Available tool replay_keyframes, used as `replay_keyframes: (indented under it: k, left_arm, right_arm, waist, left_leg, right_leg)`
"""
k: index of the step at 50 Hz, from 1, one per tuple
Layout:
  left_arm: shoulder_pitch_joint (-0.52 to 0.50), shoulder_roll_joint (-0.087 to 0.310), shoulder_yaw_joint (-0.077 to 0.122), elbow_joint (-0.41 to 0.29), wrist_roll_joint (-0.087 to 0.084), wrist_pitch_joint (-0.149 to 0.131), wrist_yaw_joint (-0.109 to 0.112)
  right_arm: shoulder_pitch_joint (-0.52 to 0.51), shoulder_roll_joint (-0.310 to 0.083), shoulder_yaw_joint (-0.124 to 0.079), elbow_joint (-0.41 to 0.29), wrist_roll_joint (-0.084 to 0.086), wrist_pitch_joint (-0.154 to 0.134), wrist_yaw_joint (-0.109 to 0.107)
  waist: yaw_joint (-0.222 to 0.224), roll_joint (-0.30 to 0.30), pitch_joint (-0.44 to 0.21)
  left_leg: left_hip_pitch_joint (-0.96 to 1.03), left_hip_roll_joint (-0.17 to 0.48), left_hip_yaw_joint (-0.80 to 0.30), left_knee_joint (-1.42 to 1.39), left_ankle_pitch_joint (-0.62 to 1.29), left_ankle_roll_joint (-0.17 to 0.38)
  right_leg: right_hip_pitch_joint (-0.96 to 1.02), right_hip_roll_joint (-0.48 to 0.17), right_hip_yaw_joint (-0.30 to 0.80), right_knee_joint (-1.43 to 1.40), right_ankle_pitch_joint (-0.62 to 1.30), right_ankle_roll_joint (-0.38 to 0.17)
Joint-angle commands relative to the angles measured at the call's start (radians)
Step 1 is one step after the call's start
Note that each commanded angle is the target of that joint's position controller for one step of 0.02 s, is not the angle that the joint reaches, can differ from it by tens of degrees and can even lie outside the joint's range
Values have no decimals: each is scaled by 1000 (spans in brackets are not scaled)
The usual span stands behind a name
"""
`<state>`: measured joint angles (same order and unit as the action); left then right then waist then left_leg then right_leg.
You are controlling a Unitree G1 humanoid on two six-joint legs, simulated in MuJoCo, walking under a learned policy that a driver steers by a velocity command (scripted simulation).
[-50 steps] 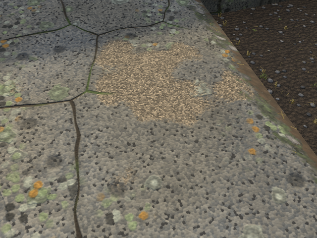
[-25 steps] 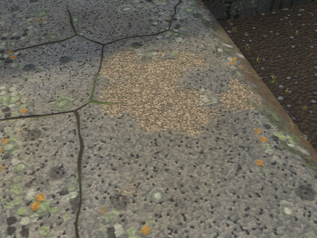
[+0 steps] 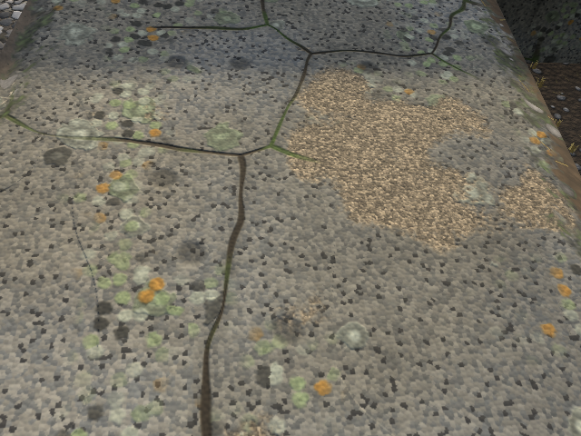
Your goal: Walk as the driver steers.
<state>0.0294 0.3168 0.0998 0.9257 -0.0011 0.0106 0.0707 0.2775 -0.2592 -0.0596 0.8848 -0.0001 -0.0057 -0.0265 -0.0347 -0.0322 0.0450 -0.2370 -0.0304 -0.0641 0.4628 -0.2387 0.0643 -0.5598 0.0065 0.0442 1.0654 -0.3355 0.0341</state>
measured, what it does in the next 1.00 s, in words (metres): walks ahead: right foot, then left foot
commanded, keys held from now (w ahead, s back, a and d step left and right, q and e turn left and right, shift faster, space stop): q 0.12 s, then no key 0.14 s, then w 0.56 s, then w+e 0.18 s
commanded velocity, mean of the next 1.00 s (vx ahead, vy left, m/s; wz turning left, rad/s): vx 0.26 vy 0.00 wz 0.16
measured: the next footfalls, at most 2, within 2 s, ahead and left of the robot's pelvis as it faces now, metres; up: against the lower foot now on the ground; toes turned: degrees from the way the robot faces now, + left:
right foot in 0.36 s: +0.09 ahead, -0.14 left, +0.00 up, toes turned +12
left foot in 0.78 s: +0.28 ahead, +0.17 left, +0.00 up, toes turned +11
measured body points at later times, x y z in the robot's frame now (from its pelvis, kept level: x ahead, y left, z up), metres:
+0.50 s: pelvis +0.06 -0.03 +0.00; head +0.08 -0.04 +0.45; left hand +0.07 +0.26 -0.12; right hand +0.23 -0.28 -0.12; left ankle +0.02 +0.09 -0.69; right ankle +0.05 -0.15 -0.75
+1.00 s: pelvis +0.26 +0.08 +0.00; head +0.28 +0.10 +0.45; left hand +0.31 +0.37 -0.13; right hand +0.37 -0.18 -0.11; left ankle +0.24 +0.16 -0.75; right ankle +0.30 -0.08 -0.66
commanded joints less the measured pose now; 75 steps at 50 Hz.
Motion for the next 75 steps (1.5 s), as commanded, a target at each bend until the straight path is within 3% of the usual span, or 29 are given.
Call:
replay_keyframes:
  k: [1, 13, 17, 18, 19, 20, 22, 25, 30, 34, 37, 39, 40, 41, 42, 43, 46, 50, 57, 61, 65, 66, 67, 68, 69, 70, 71, 72, 75]
  left_arm:
    - [-44, 67, 14, -60, -4, -24, -1]
    - [-13, 78, -4, -58, -17, -52, -39]
    - [71, 62, -13, -25, -14, -73, -66]
    - [126, 88, -10, -9, -3, -79, -66]
    - [212, 132, -8, 7, 6, -80, -64]
    - [274, 238, 18, 44, 22, -86, -72]
    - [192, 129, -5, 10, -5, -111, -70]
    - [204, 97, -19, 3, -17, -111, -60]
    - [282, 118, -17, 18, -13, -107, -55]
    - [333, 147, -11, 26, -22, -100, -66]
    - [320, 160, -7, 22, -33, -90, -67]
    - [310, 128, -19, 12, -25, -86, -66]
    - [305, 69, -44, -19, 1, -88, -67]
    - [385, -34, -70, -47, -11, -109, -65]
    - [342, 87, -43, -36, -40, -123, -68]
    - [288, 125, -31, -52, -58, -131, -74]
    - [268, 83, -26, -40, -35, -110, -72]
    - [244, 33, -30, -59, -33, -73, -76]
    - [29, -2, -52, -162, -15, -84, -105]
    - [-72, -6, -58, -239, -21, -88, -138]
    - [86, 76, -15, -248, -31, -75, -149]
    - [238, 131, 15, -217, -32, -73, -137]
    - [385, 206, 45, -193, -27, -59, -113]
    - [341, 274, 56, -227, -30, -58, -103]
    - [365, 199, 32, -228, -18, -64, -102]
    - [333, 150, 20, -228, -10, -73, -100]
    - [267, 123, 12, -234, -13, -84, -104]
    - [205, 85, 1, -249, -13, -89, -103]
    - [163, 92, 1, -275, -8, -91, -92]
  right_arm:
    - [-5, -166, -36, -69, 10, -17, -16]
    - [-76, -190, -45, -113, 0, 19, -16]
    - [-83, -144, -20, -98, 14, 19, -13]
    - [-63, -104, -6, -92, 2, 10, -10]
    - [-44, -52, 8, -91, -11, 0, -6]
    - [-96, -106, -10, -147, 20, -16, -9]
    - [-129, -203, -37, -132, 29, -38, -4]
    - [-168, -149, -32, -132, 11, -58, 14]
    - [-282, -61, -5, -171, 14, -81, 30]
    - [-324, -78, -1, -191, 27, -83, 45]
    - [-262, -115, -13, -186, 32, -84, 50]
    - [-38, -182, -52, -120, 32, -81, 38]
    - [144, -253, -73, -91, 20, -76, 27]
    - [206, -327, -83, -66, 8, -73, 37]
    - [156, -221, -53, -78, 6, -82, 45]
    - [73, -171, -37, -94, 6, -89, 46]
    - [-58, -108, -17, -108, -9, -101, 51]
    - [-40, -114, -24, -75, -14, -120, 45]
    - [11, -147, -27, -43, -8, -113, 16]
    - [82, -164, -32, -17, 4, -78, 7]
    - [54, -218, -44, -45, -1, -37, -15]
    - [34, -222, -43, -55, 3, -31, -19]
    - [44, -204, -32, -78, -8, -42, -20]
    - [135, -47, 13, -123, -19, -78, 5]
    - [38, -142, -2, -147, 17, -130, 27]
    - [-55, -171, -9, -183, 52, -150, 36]
    - [-70, -156, -5, -190, 42, -156, 31]
    - [-70, -163, -13, -178, 15, -149, 22]
    - [-23, -148, -18, -186, -13, -112, 21]
  waist:
    - [16, 140, -83]
    - [-3, 179, -102]
    - [47, 145, -96]
    - [58, 85, -108]
    - [56, -82, -131]
    - [69, -234, -45]
    - [60, -113, 69]
    - [71, -93, 48]
    - [118, -93, 28]
    - [128, -98, 41]
    - [63, -100, 34]
    - [-51, -55, -91]
    - [-123, 78, -243]
    - [-71, 384, -348]
    - [-79, 259, -255]
    - [-56, 210, -129]
    - [15, 134, -32]
    - [36, 101, 5]
    - [-21, 55, 65]
    - [-41, 55, 71]
    - [82, 141, -85]
    - [166, 128, -163]
    - [220, 24, -259]
    - [98, -224, -361]
    - [166, -94, -432]
    - [164, -40, -287]
    - [102, 66, -161]
    - [64, 80, -118]
    - [5, 36, -71]
  left_leg:
    - [200, 227, -295, -170, 248, 128]
    - [146, 212, -347, -100, 449, 158]
    - [36, 129, -357, -97, -38, 100]
    - [-48, 78, -311, -15, -154, 63]
    - [-161, -44, -159, 248, -314, 7]
    - [-397, -112, -80, 374, -441, -11]
    - [-506, 4, -110, 531, -261, -30]
    - [-506, 82, -20, 510, -78, -66]
    - [-390, 83, 71, 254, 75, -97]
    - [-263, 64, 98, 116, 111, -83]
    - [-144, 57, 95, 50, 117, -37]
    - [167, 32, 101, 12, 103, 16]
    - [431, 217, -113, 7, 19, 83]
    - [619, 428, -604, -174, -241, 223]
    - [533, 420, -637, -231, -326, 204]
    - [425, 393, -480, -234, -258, 167]
    - [199, 281, -183, -301, 30, 111]
    - [144, 261, -14, -350, 239, 116]
    - [171, 244, 185, -391, 354, 83]
    - [350, 289, 232, -296, 543, 71]
    - [410, 298, 271, 49, 1129, 37]
    - [314, 271, 283, 257, 1082, 13]
    - [68, 223, 279, 559, 725, -24]
    - [-402, -26, 173, 966, -280, -100]
    - [-520, -8, -61, 1036, -314, -68]
    - [-567, 47, -63, 981, -236, -42]
    - [-538, 92, -50, 861, -170, -38]
    - [-474, 127, -42, 764, -139, -46]
    - [-359, 150, -21, 648, -98, -94]
  right_leg:
    - [-114, -10, 51, -47, 48, 18]
    - [154, -1, 23, -390, -7, 41]
    - [400, 7, -26, -705, 158, -21]
    - [515, -83, 64, -724, 137, -54]
    - [606, -247, 259, -776, 113, -121]
    - [589, -379, 561, -880, -116, -287]
    - [550, -338, 500, -923, -312, -279]
    - [567, -263, 343, -954, -140, -225]
    - [518, -199, 158, -957, 122, -219]
    - [469, -229, 132, -939, 173, -223]
    - [475, -265, 127, -883, 269, -198]
    - [413, -192, 40, -612, 527, -148]
    - [243, -130, -21, -283, 367, -103]
    - [-63, 34, -36, 29, -183, -60]
    - [-159, -17, 75, 166, -220, -75]
    - [-204, -64, 74, 185, -128, -103]
    - [-88, -151, 64, 83, 69, -96]
    - [-123, -140, 82, 21, 182, -67]
    - [-119, -100, -18, -364, 463, -57]
    - [-172, -71, -80, -460, 374, -94]
    - [92, 51, -173, -446, 183, -172]
    - [321, 80, -157, -509, 221, -211]
    - [629, -49, 63, -535, 201, -269]
    - [979, -320, 665, -632, 88, -492]
    - [1008, -343, 792, -755, 18, -491]
    - [898, -308, 624, -770, 61, -431]
    - [715, -259, 498, -782, 176, -392]
    - [593, -216, 407, -792, 274, -365]
    - [386, -169, 318, -847, 421, -368]
Velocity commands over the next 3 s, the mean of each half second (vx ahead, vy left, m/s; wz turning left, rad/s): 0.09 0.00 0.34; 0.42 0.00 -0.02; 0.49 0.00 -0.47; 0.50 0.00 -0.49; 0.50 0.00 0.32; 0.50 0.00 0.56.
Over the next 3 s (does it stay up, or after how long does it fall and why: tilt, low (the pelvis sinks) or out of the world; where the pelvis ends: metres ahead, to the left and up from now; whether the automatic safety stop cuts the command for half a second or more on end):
stays up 1.32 -0.04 0.00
